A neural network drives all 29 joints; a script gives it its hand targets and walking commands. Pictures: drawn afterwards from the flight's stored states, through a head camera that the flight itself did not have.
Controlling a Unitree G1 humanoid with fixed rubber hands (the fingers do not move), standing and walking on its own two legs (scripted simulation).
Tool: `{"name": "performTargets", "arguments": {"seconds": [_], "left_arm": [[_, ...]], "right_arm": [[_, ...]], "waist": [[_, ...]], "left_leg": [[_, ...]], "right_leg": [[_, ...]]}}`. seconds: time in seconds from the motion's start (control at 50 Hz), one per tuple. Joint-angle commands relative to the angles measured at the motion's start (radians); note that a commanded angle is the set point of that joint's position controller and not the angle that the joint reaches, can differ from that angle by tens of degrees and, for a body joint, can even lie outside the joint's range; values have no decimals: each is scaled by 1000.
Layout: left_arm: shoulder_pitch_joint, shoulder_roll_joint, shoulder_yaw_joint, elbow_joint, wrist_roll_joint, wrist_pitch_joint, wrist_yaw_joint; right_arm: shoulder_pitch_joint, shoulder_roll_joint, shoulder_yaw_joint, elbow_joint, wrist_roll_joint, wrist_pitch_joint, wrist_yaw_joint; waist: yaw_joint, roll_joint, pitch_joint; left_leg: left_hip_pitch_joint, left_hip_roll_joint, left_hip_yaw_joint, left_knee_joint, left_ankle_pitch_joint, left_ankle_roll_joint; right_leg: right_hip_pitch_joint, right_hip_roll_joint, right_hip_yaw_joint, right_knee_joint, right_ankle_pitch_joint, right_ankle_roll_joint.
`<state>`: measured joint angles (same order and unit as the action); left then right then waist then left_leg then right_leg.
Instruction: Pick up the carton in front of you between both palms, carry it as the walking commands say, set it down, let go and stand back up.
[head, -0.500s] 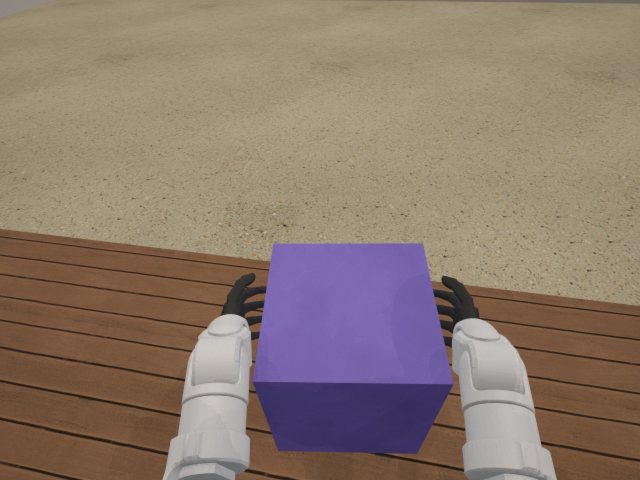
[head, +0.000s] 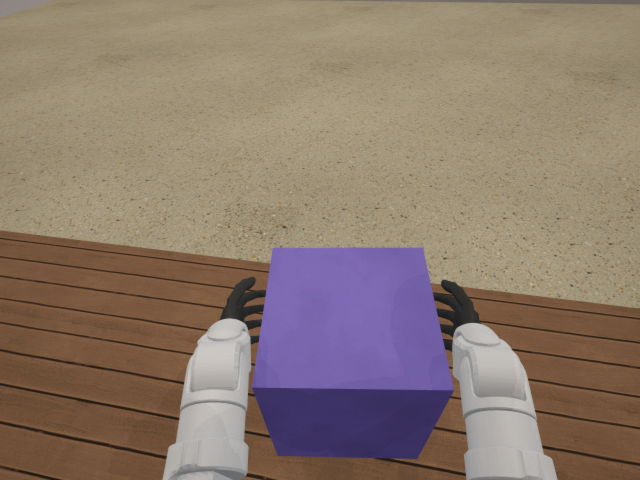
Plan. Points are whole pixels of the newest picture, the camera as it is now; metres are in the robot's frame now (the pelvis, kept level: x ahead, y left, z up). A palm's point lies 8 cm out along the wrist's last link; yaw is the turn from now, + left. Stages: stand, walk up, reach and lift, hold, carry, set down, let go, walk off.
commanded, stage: hold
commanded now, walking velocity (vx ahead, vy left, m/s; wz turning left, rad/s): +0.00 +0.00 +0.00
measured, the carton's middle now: (347, 356) +0.30 +0.00 -0.03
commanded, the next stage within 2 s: carry in 0.08 s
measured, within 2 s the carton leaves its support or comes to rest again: neither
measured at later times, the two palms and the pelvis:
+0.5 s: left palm (250, 275) +0.37 +0.14 +0.06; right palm (458, 276) +0.37 -0.16 +0.06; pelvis +0.11 -0.01 -0.02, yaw +2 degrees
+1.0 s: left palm (285, 172) +0.63 +0.12 +0.07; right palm (439, 166) +0.65 -0.18 +0.07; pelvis +0.38 -0.05 +0.00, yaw +3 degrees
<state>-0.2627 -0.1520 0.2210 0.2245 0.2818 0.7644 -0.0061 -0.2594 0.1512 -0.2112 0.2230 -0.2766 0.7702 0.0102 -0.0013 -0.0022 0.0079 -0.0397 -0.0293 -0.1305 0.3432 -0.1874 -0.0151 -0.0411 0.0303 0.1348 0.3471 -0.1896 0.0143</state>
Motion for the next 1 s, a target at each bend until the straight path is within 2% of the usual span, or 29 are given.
{"name": "performTargets", "arguments": {"seconds": [0.0,0.04,0.06,0.1,0.12,0.22,0.28,0.32,0.36,0.38,0.4,0.42,0.44,0.46,0.5,0.52,0.54,0.56,0.58,0.62,0.72,0.78,0.8,0.82,0.84,0.86,0.9,0.94,0.98], "left_arm": [[-462,-917,-543,-41,-270,-29,-238],[-459,-916,-545,-44,-271,-29,-238],[-474,-927,-558,-51,-283,-27,-236],[-473,-929,-583,-83,-303,-22,-232],[-490,-934,-610,-111,-319,-17,-228],[-481,-895,-730,-262,-400,61,-196],[-485,-843,-780,-342,-453,155,-178],[-480,-819,-799,-377,-493,223,-172],[-451,-833,-817,-413,-533,275,-167],[-416,-834,-817,-426,-541,295,-162],[-372,-828,-809,-430,-539,314,-156],[-325,-831,-806,-444,-530,332,-149],[-322,-835,-808,-486,-523,349,-141],[-346,-853,-818,-532,-531,365,-134],[-356,-881,-832,-611,-558,389,-133],[-335,-883,-837,-638,-565,400,-140],[-394,-868,-854,-699,-591,416,-152],[-441,-855,-867,-698,-619,426,-160],[-434,-854,-869,-685,-628,429,-166],[-386,-854,-855,-657,-633,436,-168],[-283,-844,-804,-609,-559,445,-135],[-278,-842,-783,-612,-528,451,-128],[-282,-839,-779,-613,-526,455,-130],[-287,-827,-772,-603,-518,458,-131],[-307,-831,-770,-583,-520,461,-133],[-324,-851,-780,-591,-531,462,-137],[-367,-912,-808,-608,-556,451,-147],[-403,-949,-837,-633,-590,441,-160],[-398,-947,-852,-652,-613,435,-174]], "right_arm": [[-475,915,539,-52,269,-36,231],[-472,914,540,-55,269,-36,230],[-498,921,548,-59,277,-34,229],[-488,920,573,-93,296,-30,223],[-501,923,596,-121,312,-25,218],[-489,893,717,-267,389,56,186],[-481,843,762,-341,430,147,163],[-457,809,774,-374,454,212,146],[-438,807,801,-442,488,267,137],[-431,817,819,-473,511,293,138],[-420,830,828,-495,532,318,142],[-412,835,838,-523,554,338,147],[-432,847,849,-549,575,353,154],[-434,860,848,-562,591,365,157],[-362,873,837,-590,606,381,158],[-319,870,826,-597,593,384,154],[-284,881,813,-589,556,381,144],[-305,893,800,-609,543,390,134],[-336,887,802,-649,548,402,127],[-365,873,811,-680,568,418,120],[-342,835,821,-670,596,448,145],[-348,811,824,-678,606,461,160],[-371,797,822,-678,605,464,163],[-404,790,821,-691,607,473,168],[-424,793,825,-671,606,480,171],[-414,819,826,-644,605,477,173],[-411,869,824,-631,597,462,176],[-390,917,821,-617,583,442,168],[-353,936,819,-608,558,422,153]], "waist": [[0,3,-226],[0,3,-226],[6,-2,-235],[4,0,-228],[2,-3,-199],[-3,11,-295],[-7,80,-253],[-7,148,-230],[-1,65,-235],[6,-54,-266],[17,-205,-307],[36,-308,-277],[44,-276,-237],[41,-202,-239],[-5,-112,-342],[-21,14,-405],[-32,326,-399],[-30,341,-355],[-34,190,-319],[-39,70,-305],[-16,171,-285],[10,140,-363],[30,80,-404],[43,-160,-408],[29,-248,-381],[26,-166,-360],[19,-21,-340],[16,-30,-343],[18,-66,-348]], "left_leg": [[43,-73,68,-41,196,-6],[43,-74,67,-41,196,-6],[-78,111,51,63,54,15],[-165,89,12,16,-386,22],[-210,85,10,19,-511,28],[-201,125,27,79,-364,48],[-195,188,-47,17,-450,81],[-190,225,-78,-5,-364,112],[-225,173,53,136,-151,91],[-298,128,148,305,-27,58],[-458,78,235,471,-55,13],[-650,32,291,482,-288,-12],[-742,31,269,432,-421,-9],[-731,35,263,339,-403,0],[-277,18,301,34,-123,25],[81,90,166,-53,-75,47],[314,327,-195,-26,272,146],[407,412,-294,-14,604,239],[423,424,-235,6,636,253],[419,400,-143,-26,480,207],[152,264,177,-45,502,101],[-107,212,337,213,549,41],[-238,177,349,382,349,29],[-417,78,354,673,58,-11],[-596,16,225,856,-263,0],[-646,91,145,946,-271,34],[-640,161,128,896,-177,52],[-591,165,148,774,-98,38],[-582,146,188,683,-78,29]], "right_leg": [[45,73,-67,-40,199,8],[44,73,-66,-40,199,9],[-79,-110,-38,60,58,-8],[-170,-93,1,4,-393,-23],[-215,-87,6,3,-514,-31],[-242,-108,-45,96,-355,-50],[-340,-95,-107,179,-353,-36],[-339,-66,-193,204,-256,-15],[-238,-84,-176,135,-168,-18],[-130,-136,-86,123,-59,-52],[26,-232,58,115,131,-111],[155,-319,194,54,339,-173],[212,-350,253,49,474,-218],[237,-346,223,74,512,-221],[21,-264,-22,188,363,-114],[-234,-172,-203,396,322,-43],[-573,-80,-312,653,79,18],[-774,-29,-261,710,-333,1],[-832,-81,-214,719,-387,-17],[-852,-97,-210,599,-387,-34],[-481,-19,-343,225,-27,-32],[8,44,-443,143,51,-58],[181,-36,-340,145,-32,-59],[206,-314,156,-44,-295,-132],[248,-455,470,-167,-221,-249],[214,-471,410,-146,-143,-271],[106,-407,220,-127,3,-220],[57,-355,69,-147,90,-166],[67,-327,-16,-153,136,-155]]}}
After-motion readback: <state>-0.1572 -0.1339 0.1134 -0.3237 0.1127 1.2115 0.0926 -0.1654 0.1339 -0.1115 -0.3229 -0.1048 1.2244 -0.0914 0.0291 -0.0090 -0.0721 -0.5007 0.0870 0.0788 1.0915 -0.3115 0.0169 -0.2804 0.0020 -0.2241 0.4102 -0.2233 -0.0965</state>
